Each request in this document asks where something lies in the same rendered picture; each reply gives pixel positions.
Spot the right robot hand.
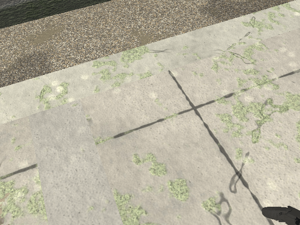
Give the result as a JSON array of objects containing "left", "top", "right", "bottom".
[{"left": 262, "top": 205, "right": 300, "bottom": 225}]

